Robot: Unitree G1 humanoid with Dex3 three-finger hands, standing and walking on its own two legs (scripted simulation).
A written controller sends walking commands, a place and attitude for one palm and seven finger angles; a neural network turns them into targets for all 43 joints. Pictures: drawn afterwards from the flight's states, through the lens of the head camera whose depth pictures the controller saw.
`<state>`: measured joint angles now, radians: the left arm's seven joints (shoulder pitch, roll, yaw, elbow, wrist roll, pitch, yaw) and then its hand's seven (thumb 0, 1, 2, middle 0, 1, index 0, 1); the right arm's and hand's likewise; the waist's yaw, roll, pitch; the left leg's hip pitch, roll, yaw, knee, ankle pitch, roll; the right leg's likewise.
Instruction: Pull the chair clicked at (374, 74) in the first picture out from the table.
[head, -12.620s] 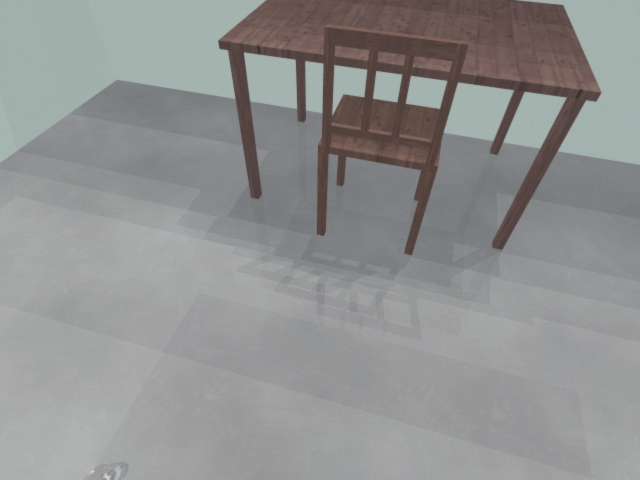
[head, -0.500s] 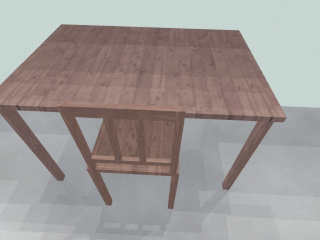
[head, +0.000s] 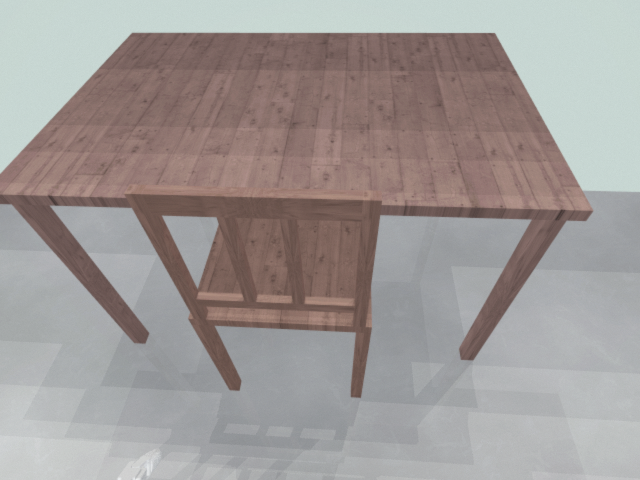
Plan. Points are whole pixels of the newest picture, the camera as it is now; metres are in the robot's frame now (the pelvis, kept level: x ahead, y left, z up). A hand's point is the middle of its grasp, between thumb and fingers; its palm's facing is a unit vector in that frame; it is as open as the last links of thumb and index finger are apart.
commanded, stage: raise the hand toward the chair's back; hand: left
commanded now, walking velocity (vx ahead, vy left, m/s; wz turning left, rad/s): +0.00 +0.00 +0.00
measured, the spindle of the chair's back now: (239, 261) +0.49 +0.19 -0.09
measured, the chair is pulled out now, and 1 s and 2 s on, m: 0.00 0.00 0.00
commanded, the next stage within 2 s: aim the fingers beside a spindle in 1.96 s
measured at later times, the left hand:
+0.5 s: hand (186, 461) +0.15 +0.18 -0.05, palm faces +0.05 -1.00 -0.04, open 11.1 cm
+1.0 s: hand (174, 429) +0.19 +0.21 -0.05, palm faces +0.02 -1.00 -0.04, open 15.3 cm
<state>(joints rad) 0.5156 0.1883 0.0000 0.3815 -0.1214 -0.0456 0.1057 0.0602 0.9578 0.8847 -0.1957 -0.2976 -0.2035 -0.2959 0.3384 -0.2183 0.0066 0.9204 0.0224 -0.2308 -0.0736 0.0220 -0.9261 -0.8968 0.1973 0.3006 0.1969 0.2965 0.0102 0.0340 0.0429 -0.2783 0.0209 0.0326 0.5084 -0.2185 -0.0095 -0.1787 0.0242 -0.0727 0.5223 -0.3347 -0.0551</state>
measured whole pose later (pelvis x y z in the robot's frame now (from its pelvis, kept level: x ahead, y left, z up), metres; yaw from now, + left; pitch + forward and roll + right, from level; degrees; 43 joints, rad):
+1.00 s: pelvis -0.04 +0.03 -0.09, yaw +0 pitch +14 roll -3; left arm 0.40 0.23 0.09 -0.03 -0.22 -0.38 -0.14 0.00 -0.22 0.42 -0.08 -0.13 -0.09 -0.12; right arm 0.22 -0.25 0.00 0.55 0.02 -0.21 -0.06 0.02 -0.91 -0.90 0.20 0.30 0.20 0.30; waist -0.02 0.03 -0.13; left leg -0.96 0.03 0.00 1.16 -0.44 0.03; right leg -0.82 0.01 -0.11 1.13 -0.55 -0.03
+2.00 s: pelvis -0.03 +0.03 -0.07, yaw +0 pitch +13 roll -3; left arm 0.28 0.27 0.20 0.11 -0.28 -0.38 -0.27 -0.01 -0.49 0.30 -0.06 -0.08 -0.07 -0.08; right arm 0.23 -0.25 0.03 0.57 0.03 -0.23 -0.06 0.02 -0.91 -0.90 0.20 0.30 0.20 0.30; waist -0.01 0.04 -0.12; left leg -0.89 0.03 -0.01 1.09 -0.42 0.02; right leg -0.75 0.01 -0.11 1.06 -0.53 -0.03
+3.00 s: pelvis -0.03 +0.02 -0.10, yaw -1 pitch +18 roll -3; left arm -0.07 0.23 0.16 0.36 -0.21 -0.39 -0.18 -0.01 -0.50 0.30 -0.06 -0.08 -0.06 -0.08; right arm 0.22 -0.26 0.02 0.59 0.01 -0.16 -0.03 0.01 -0.91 -0.90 0.20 0.30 0.20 0.30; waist -0.03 0.03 -0.14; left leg -1.05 0.04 0.00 1.20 -0.46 0.02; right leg -0.92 0.01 -0.10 1.18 -0.58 -0.04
